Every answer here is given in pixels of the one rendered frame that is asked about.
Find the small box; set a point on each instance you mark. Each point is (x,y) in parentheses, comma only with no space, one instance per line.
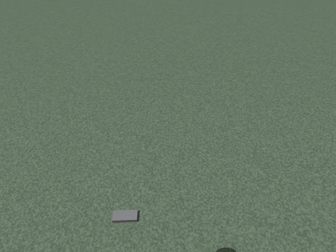
(125,216)

